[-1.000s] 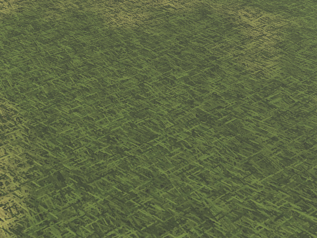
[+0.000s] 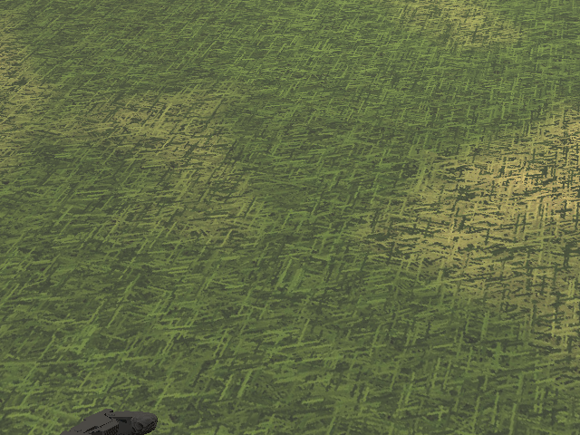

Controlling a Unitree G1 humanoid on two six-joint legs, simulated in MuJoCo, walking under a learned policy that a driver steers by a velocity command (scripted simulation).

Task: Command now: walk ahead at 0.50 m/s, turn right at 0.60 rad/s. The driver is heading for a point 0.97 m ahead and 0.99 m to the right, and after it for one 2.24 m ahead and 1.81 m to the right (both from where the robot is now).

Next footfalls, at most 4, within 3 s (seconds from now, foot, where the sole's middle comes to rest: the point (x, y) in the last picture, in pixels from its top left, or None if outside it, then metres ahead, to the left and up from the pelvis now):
0.04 right None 0.18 -0.09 -0.77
0.60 left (284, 395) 0.53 0.01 -0.77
1.16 right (381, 302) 0.76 -0.25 -0.77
1.68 left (376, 206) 1.07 -0.29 -0.77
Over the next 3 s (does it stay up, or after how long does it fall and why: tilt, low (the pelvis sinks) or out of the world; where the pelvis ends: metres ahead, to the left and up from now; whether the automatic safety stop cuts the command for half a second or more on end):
stays up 1.01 -0.61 0.01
